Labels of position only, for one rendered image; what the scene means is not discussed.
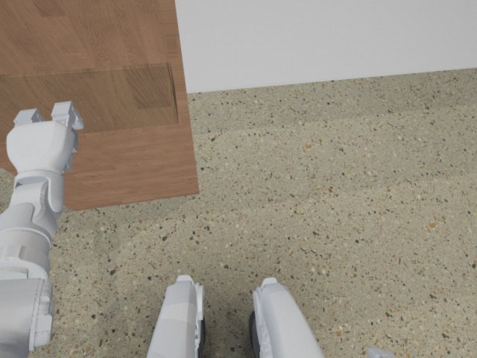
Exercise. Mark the robot right thigh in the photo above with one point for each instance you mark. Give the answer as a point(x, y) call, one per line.
point(289, 331)

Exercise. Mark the right robot shin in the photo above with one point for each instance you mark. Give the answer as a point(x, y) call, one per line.
point(263, 335)

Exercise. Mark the cabinet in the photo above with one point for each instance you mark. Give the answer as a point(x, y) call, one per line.
point(112, 167)

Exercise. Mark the robot left hand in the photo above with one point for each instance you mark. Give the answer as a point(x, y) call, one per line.
point(35, 143)

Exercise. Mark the left robot forearm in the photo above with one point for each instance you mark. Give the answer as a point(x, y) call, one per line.
point(29, 223)

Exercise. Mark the handle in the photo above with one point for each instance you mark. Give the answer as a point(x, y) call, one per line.
point(75, 147)

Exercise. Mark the drawer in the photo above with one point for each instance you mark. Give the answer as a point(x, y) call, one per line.
point(107, 98)

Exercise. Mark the left robot upper arm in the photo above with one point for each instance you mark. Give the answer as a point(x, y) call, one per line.
point(26, 316)

